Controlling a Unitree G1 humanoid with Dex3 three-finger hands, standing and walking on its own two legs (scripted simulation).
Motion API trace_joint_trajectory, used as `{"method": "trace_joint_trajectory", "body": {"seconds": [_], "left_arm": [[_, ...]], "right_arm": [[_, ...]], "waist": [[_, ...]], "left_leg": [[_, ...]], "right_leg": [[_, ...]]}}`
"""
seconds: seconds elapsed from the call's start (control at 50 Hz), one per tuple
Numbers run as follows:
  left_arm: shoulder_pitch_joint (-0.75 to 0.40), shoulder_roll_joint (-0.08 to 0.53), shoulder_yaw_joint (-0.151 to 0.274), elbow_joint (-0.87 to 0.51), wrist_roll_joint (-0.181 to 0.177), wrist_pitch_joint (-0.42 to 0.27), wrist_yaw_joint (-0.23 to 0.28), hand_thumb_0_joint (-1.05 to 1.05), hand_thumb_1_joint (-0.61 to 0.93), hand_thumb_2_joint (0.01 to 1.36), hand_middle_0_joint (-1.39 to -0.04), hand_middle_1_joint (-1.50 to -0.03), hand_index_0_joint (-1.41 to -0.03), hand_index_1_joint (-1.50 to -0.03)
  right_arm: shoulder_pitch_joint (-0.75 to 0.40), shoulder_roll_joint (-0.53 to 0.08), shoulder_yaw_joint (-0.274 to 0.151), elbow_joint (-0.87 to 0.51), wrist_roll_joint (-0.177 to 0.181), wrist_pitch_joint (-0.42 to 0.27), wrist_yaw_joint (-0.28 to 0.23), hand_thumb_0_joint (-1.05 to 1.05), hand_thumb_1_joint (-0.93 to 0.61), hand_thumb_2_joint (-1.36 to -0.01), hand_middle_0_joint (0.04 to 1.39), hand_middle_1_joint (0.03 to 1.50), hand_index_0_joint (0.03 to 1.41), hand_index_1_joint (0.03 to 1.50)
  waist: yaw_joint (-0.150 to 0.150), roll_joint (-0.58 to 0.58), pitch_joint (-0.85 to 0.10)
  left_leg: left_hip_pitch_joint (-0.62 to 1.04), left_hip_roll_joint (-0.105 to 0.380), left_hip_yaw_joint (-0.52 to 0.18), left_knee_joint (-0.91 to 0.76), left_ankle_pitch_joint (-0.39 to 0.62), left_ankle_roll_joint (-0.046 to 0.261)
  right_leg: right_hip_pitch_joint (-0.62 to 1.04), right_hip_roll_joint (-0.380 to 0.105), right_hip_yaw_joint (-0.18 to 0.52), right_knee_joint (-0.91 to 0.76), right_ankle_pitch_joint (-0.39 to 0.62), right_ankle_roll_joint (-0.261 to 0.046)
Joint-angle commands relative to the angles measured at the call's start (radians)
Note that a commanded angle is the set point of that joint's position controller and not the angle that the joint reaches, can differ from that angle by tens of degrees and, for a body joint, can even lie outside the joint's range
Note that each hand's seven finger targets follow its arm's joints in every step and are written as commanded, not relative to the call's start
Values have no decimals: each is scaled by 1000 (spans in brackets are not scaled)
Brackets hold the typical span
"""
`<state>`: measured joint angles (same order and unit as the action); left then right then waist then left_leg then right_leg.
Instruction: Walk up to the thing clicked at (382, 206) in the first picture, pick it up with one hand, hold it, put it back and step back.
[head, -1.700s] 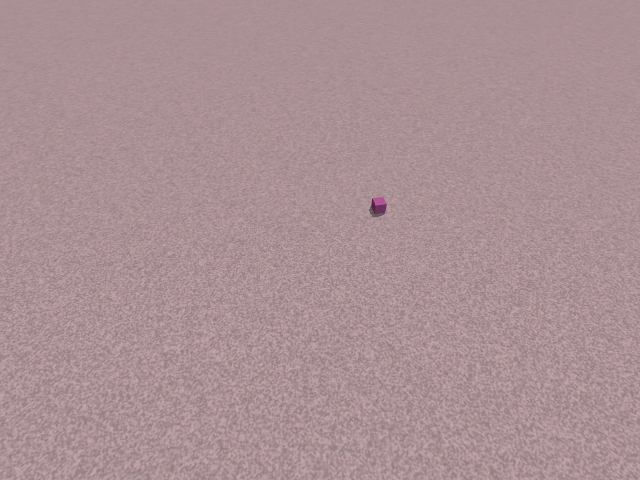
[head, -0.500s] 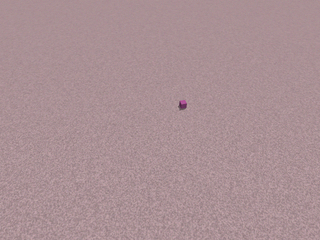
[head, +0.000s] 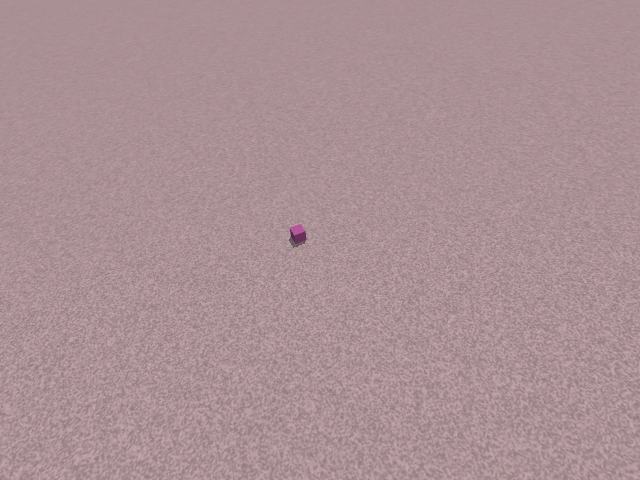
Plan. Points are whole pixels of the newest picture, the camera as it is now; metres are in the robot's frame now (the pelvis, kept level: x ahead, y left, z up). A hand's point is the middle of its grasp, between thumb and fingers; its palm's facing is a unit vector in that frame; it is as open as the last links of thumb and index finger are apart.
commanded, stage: walk up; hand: left
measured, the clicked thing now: (298, 233) +1.26 +0.18 -0.75
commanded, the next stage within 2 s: none
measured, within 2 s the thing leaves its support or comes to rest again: neither
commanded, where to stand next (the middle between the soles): +0.86 -0.05 m, yaw -8 degrees
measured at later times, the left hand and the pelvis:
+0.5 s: hand (167, 354) +0.37 +0.30 -0.14, palm faces -0.14 -0.92 -0.36, open 7.4 cm; pelvis +0.26 +0.03 +0.00, yaw -6 degrees
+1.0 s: hand (219, 271) +0.54 +0.24 -0.12, palm faces -0.15 -0.90 -0.40, open 7.4 cm; pelvis +0.46 -0.02 +0.00, yaw -9 degrees
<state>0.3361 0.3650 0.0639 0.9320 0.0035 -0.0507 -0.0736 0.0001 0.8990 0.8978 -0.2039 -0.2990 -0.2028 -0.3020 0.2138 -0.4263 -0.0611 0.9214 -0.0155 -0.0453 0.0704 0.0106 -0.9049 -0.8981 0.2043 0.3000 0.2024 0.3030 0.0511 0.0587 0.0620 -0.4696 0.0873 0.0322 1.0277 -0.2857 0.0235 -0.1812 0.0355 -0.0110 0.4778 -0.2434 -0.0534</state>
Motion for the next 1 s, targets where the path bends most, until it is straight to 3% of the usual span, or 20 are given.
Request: {"method": "trace_joint_trajectory", "body": {"seconds": [0.0,0.1,0.16,0.22,0.24,0.26,0.28,0.3,0.36,0.42,0.48,0.58,0.64,0.66,0.68,0.7,0.72,0.78,0.82,0.98], "left_arm": [[-42,309,79,-124,-1,-46,28,0,900,900,-200,-300,-200,-300],[28,311,80,-135,7,-53,29,0,900,900,-200,-300,-200,-300],[37,309,74,-142,7,-48,33,0,900,900,-200,-300,-200,-300],[5,280,58,-167,2,-44,42,0,900,900,-200,-300,-200,-300],[45,212,37,-177,-9,-41,46,0,900,900,-200,-300,-200,-300],[99,146,16,-174,-22,-38,49,0,900,900,-200,-300,-200,-300],[98,271,38,-156,-16,-31,65,0,900,900,-200,-300,-200,-300],[42,301,34,-148,-8,-35,69,0,900,900,-200,-300,-200,-300],[32,252,37,-127,-22,-40,46,0,900,900,-200,-300,-200,-300],[31,217,34,-136,-22,-22,23,0,900,900,-200,-300,-200,-300],[-63,210,31,-174,-10,-21,4,0,900,900,-200,-300,-200,-300],[-122,210,44,-168,5,-23,-8,0,900,900,-200,-300,-200,-300],[-1,257,68,-118,6,-33,4,0,900,900,-200,-300,-200,-300],[98,298,88,-93,7,-43,17,0,900,900,-200,-300,-200,-300],[161,378,115,-93,13,-49,33,0,900,900,-200,-300,-200,-300],[135,425,112,-123,3,-53,39,0,900,900,-200,-300,-200,-300],[76,419,106,-133,-11,-49,41,0,900,900,-200,-300,-200,-300],[-1,323,80,-147,-22,-52,55,0,900,900,-200,-300,-200,-300],[-25,299,69,-149,-15,-58,54,0,900,900,-200,-300,-200,-300],[0,319,76,-169,5,-72,48,0,900,900,-200,-300,-200,-300]], "right_arm": [[-7,-203,-64,-89,-15,-10,0,0,-900,-900,200,300,200,300],[-141,-171,-62,-150,-21,-34,2,0,-900,-900,200,300,200,300],[-140,-157,-62,-157,-16,-49,-1,0,-900,-900,200,300,200,300],[127,-199,-90,-89,-22,-64,-20,0,-900,-900,200,300,200,300],[278,-268,-117,-64,-40,-68,-30,0,-900,-900,200,300,200,300],[298,-319,-130,-85,-47,-72,-38,0,-900,-900,200,300,200,300],[256,-342,-136,-97,-6,-66,-37,0,-900,-900,200,300,200,300],[205,-317,-134,-109,4,-59,-37,0,-900,-900,200,300,200,300],[121,-227,-78,-143,16,-66,-46,0,-900,-900,200,300,200,300],[103,-220,-69,-156,15,-74,-45,0,-900,-900,200,300,200,300],[88,-240,-71,-176,7,-72,-43,0,-900,-900,200,300,200,300],[75,-252,-75,-180,13,-58,-38,0,-900,-900,200,300,200,300],[67,-221,-60,-195,10,-47,-39,0,-900,-900,200,300,200,300],[122,-179,-42,-191,6,-46,-38,0,-900,-900,200,300,200,300],[196,-107,-17,-197,8,-43,-35,0,-900,-900,200,300,200,300],[209,-151,-23,-186,15,-29,-38,0,-900,-900,200,300,200,300],[167,-234,-44,-168,7,-20,-48,0,-900,-900,200,300,200,300],[143,-204,-37,-132,30,-20,-43,0,-900,-900,200,300,200,300],[176,-181,-35,-121,18,-8,-33,0,-900,-900,200,300,200,300],[40,-173,-54,-156,-10,-8,6,0,-900,-900,200,300,200,300]], "waist": [[-33,-135,55],[23,-120,71],[20,-139,34],[-119,-23,-128],[-180,128,-230],[-155,237,-259],[-148,148,-254],[-139,80,-158],[-87,53,-22],[-61,87,-2],[-74,95,31],[-77,92,-11],[9,-46,-84],[52,-184,-165],[57,-395,-211],[41,-347,-167],[41,-275,-126],[-9,-172,-38],[-44,-176,-20],[-9,-186,25]], "left_leg": [[-72,49,-35,-160,55,-38],[-92,46,-32,-358,126,-35],[-6,2,11,-432,107,-12],[435,-57,37,-563,164,36],[672,83,-142,-595,30,98],[801,318,-571,-667,-67,154],[766,393,-697,-721,-132,256],[641,388,-641,-730,-91,268],[410,225,-215,-722,347,167],[340,186,-79,-734,405,173],[352,203,-25,-737,424,206],[273,181,4,-694,200,157],[196,136,47,-449,229,110],[142,68,89,-203,201,83],[-28,-46,96,18,-150,46],[-144,-95,25,136,-254,12],[-146,-41,-30,207,-239,8],[-120,13,-103,170,-93,24],[-34,19,-80,87,-50,12],[-42,45,-40,-274,60,-37]], "right_leg": [[-64,-235,276,-311,-281,-143],[27,-240,255,-250,-118,-141],[70,-237,216,-156,182,-135],[-27,-139,100,231,418,-66],[-219,-65,50,501,294,-25],[-453,76,64,647,-247,15],[-496,26,126,732,-291,-13],[-512,-22,143,787,-255,-9],[-392,-69,146,682,-107,6],[-351,-77,102,573,-55,34],[-385,-110,47,351,-29,53],[-161,-92,-32,150,149,26],[107,-57,-37,83,142,0],[253,-57,4,31,44,-15],[373,-253,331,-57,-103,-64],[332,-431,691,-209,-219,-153],[259,-448,749,-215,-228,-219],[105,-326,404,-184,81,-156],[-19,-274,286,-190,130,-152],[-71,-265,194,-252,-174,-170]]}}
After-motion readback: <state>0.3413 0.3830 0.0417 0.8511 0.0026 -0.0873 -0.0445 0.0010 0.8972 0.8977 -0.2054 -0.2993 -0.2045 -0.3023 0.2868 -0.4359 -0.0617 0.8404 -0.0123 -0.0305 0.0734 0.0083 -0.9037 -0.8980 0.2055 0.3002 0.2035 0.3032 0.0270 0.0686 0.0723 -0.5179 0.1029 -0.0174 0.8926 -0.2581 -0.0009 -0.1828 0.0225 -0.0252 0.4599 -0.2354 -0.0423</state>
